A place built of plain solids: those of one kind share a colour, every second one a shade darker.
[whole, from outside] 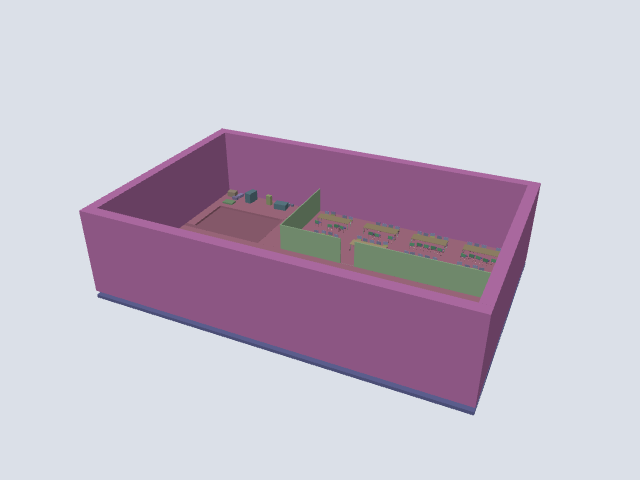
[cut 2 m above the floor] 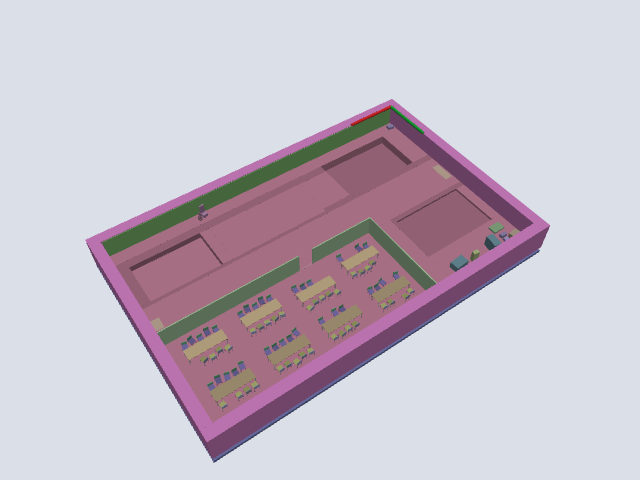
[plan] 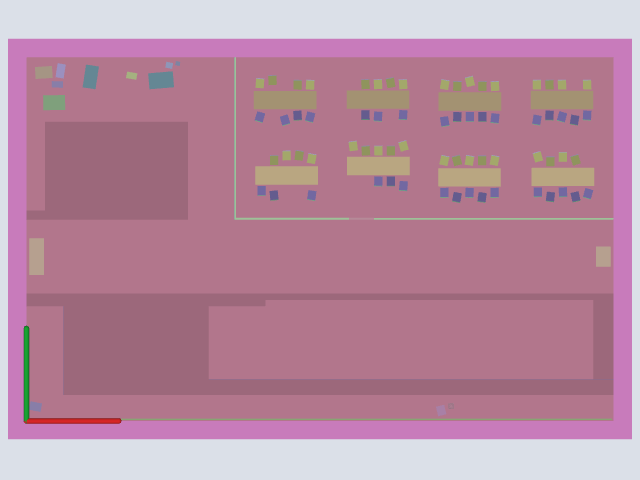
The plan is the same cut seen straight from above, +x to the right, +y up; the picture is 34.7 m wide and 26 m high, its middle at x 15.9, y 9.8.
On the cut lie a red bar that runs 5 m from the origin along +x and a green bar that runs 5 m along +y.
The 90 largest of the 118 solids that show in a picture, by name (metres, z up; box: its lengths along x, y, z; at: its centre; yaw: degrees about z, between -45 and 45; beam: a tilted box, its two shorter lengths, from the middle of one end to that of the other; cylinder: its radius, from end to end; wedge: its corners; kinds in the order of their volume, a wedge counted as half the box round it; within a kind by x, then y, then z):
{
 "wall_1": {"box": [1.0, 19.7, 8.0], "at": [-0.5, 9.85, 3.0]},
 "wall_2": {"box": [33.8, 1.0, 8.0], "at": [15.9, -0.5, 3.0]},
 "wall_3": {"box": [33.8, 1.0, 8.0], "at": [15.9, 20.2, 3.0]},
 "wall_4": {"box": [1.0, 19.7, 8.0], "at": [32.3, 9.85, 3.0]},
 "floor_1": {"box": [1.0, 4.81, 1.32], "at": [0.5, 13.8, -0.66]},
 "floor_2": {"box": [2.0, 4.81, 1.32], "at": [1.0, 3.81, -0.66]},
 "floor_3": {"box": [8.75, 0.5, 1.32], "at": [4.38, 11.15, -0.66]},
 "floor_4": {"box": [8.75, 3.49, 1.32], "at": [4.38, 17.95, -0.66]},
 "floor_5": {"box": [7.36, 4.81, 1.1], "at": [4.68, 13.8, -0.77]},
 "floor_6": {"box": [7.87, 4.81, 0.39], "at": [5.93, 3.81, -1.12]},
 "floor_7": {"box": [12.95, 0.34, 1.32], "at": [6.47, 6.38, -0.66]},
 "floor_8": {"box": [0.39, 4.81, 1.32], "at": [8.55, 13.8, -0.66]},
 "floor_9": {"box": [2.5, 8.8, 1.0], "at": [10.0, 15.3, -0.5]},
 "floor_10": {"box": [3.08, 3.96, 1.32], "at": [11.41, 4.23, -0.66]},
 "floor_11": {"box": [31.8, 1.4, 1.32], "at": [15.9, 0.7, -0.66]},
 "floor_12": {"box": [31.8, 0.35, 1.32], "at": [15.9, 6.72, -0.66]},
 "floor_13": {"box": [31.8, 4.0, 1.0], "at": [15.9, 8.9, -0.5]},
 "floor_14": {"box": [9.91, 4.3, 1.32], "at": [17.91, 4.4, -0.66]},
 "floor_15": {"box": [21.93, 0.85, 1.32], "at": [20.84, 1.82, -0.66]},
 "floor_16": {"box": [20.55, 8.8, 1.0], "at": [21.52, 15.3, -0.5]},
 "floor_17": {"box": [0.99, 4.3, 1.32], "at": [23.36, 4.4, -0.66]},
 "floor_18": {"box": [6.85, 4.3, 0.72], "at": [27.27, 4.4, -0.96]},
 "floor_19": {"box": [1.1, 4.3, 1.32], "at": [31.25, 4.4, -0.66]},
 "floor_base_1": {"box": [33.8, 21.7, 0.3], "at": [15.9, 9.85, -1.57]},
 "part_1": {"box": [0.1, 8.7, 2.65], "at": [11.3, 15.35, 1.27]},
 "part_2": {"box": [6.22, 0.1, 2.65], "at": [14.36, 10.95, 1.27]},
 "part_3": {"box": [12.98, 0.1, 2.65], "at": [25.31, 10.95, 1.27]},
 "back_1": {"box": [31.62, 0.06, 2.4], "at": [15.9, 0.09, 1.2]},
 "pallet_load_1": {"box": [0.71, 1.25, 1.1], "at": [3.48, 18.63, 0.55], "yaw": -8.6},
 "pallet_load_2": {"box": [1.34, 0.87, 0.63], "at": [7.29, 18.45, 0.32], "yaw": 4.8},
 "top_1": {"box": [3.4, 1.0, 0.04], "at": [14.01, 17.38, 0.74]},
 "top_2": {"box": [3.4, 1.0, 0.04], "at": [14.09, 13.29, 0.74]},
 "top_3": {"box": [3.4, 1.0, 0.04], "at": [19.04, 17.4, 0.74]},
 "top_4": {"box": [3.4, 1.0, 0.04], "at": [19.06, 13.81, 0.74]},
 "top_5": {"box": [3.4, 1.0, 0.04], "at": [24.0, 13.19, 0.74]},
 "top_6": {"box": [3.4, 1.0, 0.04], "at": [24.02, 17.3, 0.74]},
 "top_7": {"box": [3.4, 1.0, 0.04], "at": [29.01, 17.38, 0.74]},
 "top_8": {"box": [3.4, 1.0, 0.04], "at": [29.06, 13.22, 0.74]},
 "sack_pile_1": {"box": [0.93, 0.65, 0.57], "at": [0.94, 18.87, 0.28], "yaw": 3.9},
 "crate_1": {"box": [0.64, 0.47, 0.27], "at": [0.49, 0.78, 0.14], "yaw": -11.0},
 "crate_2": {"box": [0.61, 0.35, 0.31], "at": [1.68, 18.23, 0.15], "yaw": -0.7},
 "crate_3": {"box": [0.45, 0.77, 0.3], "at": [1.85, 18.96, 0.15], "yaw": -9.1},
 "crate_stack_1": {"box": [0.57, 0.36, 1.08], "at": [5.7, 18.7, 0.54], "yaw": -9.5},
 "chairb_seat_1": {"box": [0.45, 0.53, 0.03], "at": [12.65, 18.29, 0.43], "yaw": -4.1},
 "chairb_seat_2": {"box": [0.45, 0.53, 0.03], "at": [13.33, 18.46, 0.43], "yaw": 2.2},
 "chairb_seat_3": {"box": [0.45, 0.53, 0.03], "at": [13.41, 14.13, 0.43], "yaw": 0.8},
 "chairb_seat_4": {"box": [0.45, 0.53, 0.03], "at": [14.09, 14.38, 0.43], "yaw": 1.0},
 "chairb_seat_5": {"box": [0.45, 0.53, 0.03], "at": [14.69, 18.21, 0.43], "yaw": -0.9},
 "chairb_seat_6": {"box": [0.45, 0.53, 0.03], "at": [14.77, 14.38, 0.43], "yaw": -7.5},
 "chairb_seat_7": {"box": [0.45, 0.53, 0.03], "at": [15.37, 18.21, 0.43], "yaw": -2.4},
 "chairb_seat_8": {"box": [0.45, 0.53, 0.03], "at": [15.45, 14.21, 0.43], "yaw": -9.9},
 "chairb_seat_9": {"box": [0.45, 0.53, 0.03], "at": [17.7, 14.89, 0.43], "yaw": 7.7},
 "chairb_seat_10": {"box": [0.45, 0.53, 0.03], "at": [18.36, 18.24, 0.43], "yaw": 1.6},
 "chairb_seat_11": {"box": [0.45, 0.53, 0.03], "at": [18.38, 14.64, 0.43], "yaw": 3.2},
 "chairb_seat_12": {"box": [0.45, 0.53, 0.03], "at": [19.04, 18.24, 0.43], "yaw": 2.3},
 "chairb_seat_13": {"box": [0.45, 0.53, 0.03], "at": [19.06, 14.64, 0.43], "yaw": 0.4},
 "chairb_seat_14": {"box": [0.45, 0.53, 0.03], "at": [19.72, 18.32, 0.43], "yaw": 11.0},
 "chairb_seat_15": {"box": [0.45, 0.53, 0.03], "at": [19.74, 14.64, 0.43], "yaw": -0.3},
 "chairb_seat_16": {"box": [0.45, 0.53, 0.03], "at": [20.4, 18.24, 0.43], "yaw": 3.3},
 "chairb_seat_17": {"box": [0.45, 0.53, 0.03], "at": [20.42, 14.89, 0.43], "yaw": 16.0},
 "chairb_seat_18": {"box": [0.45, 0.53, 0.03], "at": [22.64, 14.11, 0.43], "yaw": -13.2},
 "chairb_seat_19": {"box": [0.45, 0.53, 0.03], "at": [23.32, 14.11, 0.43], "yaw": 14.8},
 "chairb_seat_20": {"box": [0.45, 0.53, 0.03], "at": [24.0, 14.11, 0.43], "yaw": -8.6},
 "chairb_seat_21": {"box": [0.45, 0.53, 0.03], "at": [24.68, 14.11, 0.43], "yaw": 0.2},
 "chairb_seat_22": {"box": [0.45, 0.53, 0.03], "at": [25.36, 14.11, 0.43], "yaw": -11.8},
 "pallet_1": {"box": [1.19, 0.81, 0.16], "at": [1.5, 17.24, 0.08], "yaw": 0.6},
 "low_mat_1": {"box": [0.8, 2.0, 0.06], "at": [0.55, 8.9, -0.02]},
 "low_mat_2": {"box": [0.8, 1.1, 0.06], "at": [31.25, 8.9, -0.02]},
 "hand_truck_1": {"box": [0.46, 0.53, 0.3], "at": [22.46, 0.56, 0.15], "yaw": 13.7},
 "hand_truck_2": {"box": [0.46, 0.14, 0.89], "at": [22.51, 0.38, 0.74], "yaw": 13.7},
 "chaira_seat_1": {"box": [0.45, 0.53, 0.03], "at": [12.65, 16.46, 0.43], "yaw": -16.6},
 "chaira_seat_2": {"box": [0.45, 0.53, 0.03], "at": [12.73, 12.46, 0.43], "yaw": -0.3},
 "chaira_seat_3": {"box": [0.45, 0.53, 0.03], "at": [13.41, 12.21, 0.43], "yaw": 5.3},
 "chaira_seat_4": {"box": [0.45, 0.53, 0.03], "at": [14.01, 16.29, 0.43], "yaw": 17.1},
 "chaira_seat_5": {"box": [0.45, 0.53, 0.03], "at": [14.69, 16.54, 0.43], "yaw": 3.2},
 "chaira_seat_6": {"box": [0.45, 0.53, 0.03], "at": [15.37, 16.46, 0.43], "yaw": -14.7},
 "chaira_seat_7": {"box": [0.45, 0.53, 0.03], "at": [15.45, 12.21, 0.43], "yaw": -7.8},
 "chaira_seat_8": {"box": [0.45, 0.53, 0.03], "at": [18.36, 16.57, 0.43], "yaw": 0.2},
 "chaira_seat_9": {"box": [0.45, 0.53, 0.03], "at": [19.04, 16.49, 0.43], "yaw": -3.8},
 "chaira_seat_10": {"box": [0.45, 0.53, 0.03], "at": [19.06, 12.97, 0.43], "yaw": -1.6},
 "chaira_seat_11": {"box": [0.45, 0.53, 0.03], "at": [19.74, 12.97, 0.43], "yaw": 0.1},
 "chaira_seat_12": {"box": [0.45, 0.53, 0.03], "at": [20.4, 16.57, 0.43], "yaw": -3.2},
 "chaira_seat_13": {"box": [0.45, 0.53, 0.03], "at": [20.42, 12.72, 0.43], "yaw": -4.2},
 "chaira_seat_14": {"box": [0.45, 0.53, 0.03], "at": [22.64, 12.36, 0.43], "yaw": 1.3},
 "chaira_seat_15": {"box": [0.45, 0.53, 0.03], "at": [23.32, 12.11, 0.43], "yaw": -10.5},
 "chaira_seat_16": {"box": [0.45, 0.53, 0.03], "at": [24.0, 12.36, 0.43], "yaw": -1.5},
 "chaira_seat_17": {"box": [0.45, 0.53, 0.03], "at": [24.68, 12.11, 0.43], "yaw": -7.9},
 "chaira_seat_18": {"box": [0.45, 0.53, 0.03], "at": [25.36, 12.36, 0.43], "yaw": 0.8},
 "bucket_1": {"box": [0.38, 0.32, 0.31], "at": [7.73, 19.26, 0.15], "yaw": -10.4},
 "low_threshold_1": {"box": [1.35, 0.1, 0.06], "at": [18.14, 10.95, -0.02]}
}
